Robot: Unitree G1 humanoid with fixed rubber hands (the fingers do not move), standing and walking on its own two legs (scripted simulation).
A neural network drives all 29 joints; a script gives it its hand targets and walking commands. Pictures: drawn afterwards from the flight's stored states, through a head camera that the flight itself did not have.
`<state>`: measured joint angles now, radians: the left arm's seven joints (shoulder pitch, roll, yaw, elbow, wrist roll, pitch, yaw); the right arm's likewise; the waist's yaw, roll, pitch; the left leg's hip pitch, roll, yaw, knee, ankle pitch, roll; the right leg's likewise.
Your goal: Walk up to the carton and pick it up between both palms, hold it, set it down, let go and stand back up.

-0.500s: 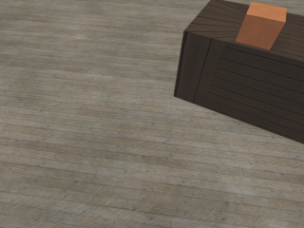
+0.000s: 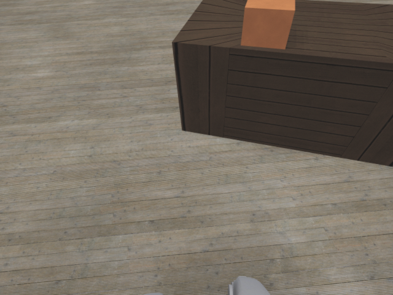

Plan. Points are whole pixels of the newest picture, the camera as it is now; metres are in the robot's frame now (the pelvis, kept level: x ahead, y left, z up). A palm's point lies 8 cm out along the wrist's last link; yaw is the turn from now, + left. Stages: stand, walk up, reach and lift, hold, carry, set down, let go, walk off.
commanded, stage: walk up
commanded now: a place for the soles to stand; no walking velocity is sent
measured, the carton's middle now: (267, 19) +1.29 -0.34 +0.00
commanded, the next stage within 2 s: none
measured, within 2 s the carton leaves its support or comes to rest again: neither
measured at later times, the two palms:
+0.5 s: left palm (97, 217) +0.31 +0.27 -0.10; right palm (312, 258) +0.20 -0.24 -0.07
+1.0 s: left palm (153, 147) +0.53 +0.15 -0.07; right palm (321, 186) +0.39 -0.33 -0.10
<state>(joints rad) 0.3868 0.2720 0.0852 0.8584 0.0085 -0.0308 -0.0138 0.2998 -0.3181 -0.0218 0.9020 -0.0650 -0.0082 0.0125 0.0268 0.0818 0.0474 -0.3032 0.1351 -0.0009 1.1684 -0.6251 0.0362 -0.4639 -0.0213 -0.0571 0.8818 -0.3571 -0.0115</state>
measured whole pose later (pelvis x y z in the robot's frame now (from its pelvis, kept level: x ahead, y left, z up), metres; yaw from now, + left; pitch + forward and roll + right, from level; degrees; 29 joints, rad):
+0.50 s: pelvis +0.21 +0.01 +0.03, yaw -11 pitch -4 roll +0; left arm 0.35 0.31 0.04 0.79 0.05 -0.02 -0.03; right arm 0.40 -0.21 0.00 0.75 -0.03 -0.08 -0.02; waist -0.01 -0.06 0.06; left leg -0.29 0.09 0.16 0.69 -0.32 0.00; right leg -0.50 0.01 0.04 1.24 -0.43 0.01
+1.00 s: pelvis +0.40 -0.07 +0.02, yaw -17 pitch -3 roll -1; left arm 0.36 0.20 0.02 0.73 0.03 -0.07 0.01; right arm 0.33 -0.28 0.00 0.73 -0.05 -0.01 0.03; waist 0.01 0.08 0.08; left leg -0.55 0.09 0.01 1.15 -0.44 -0.01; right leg -0.32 0.02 -0.07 0.69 -0.32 -0.04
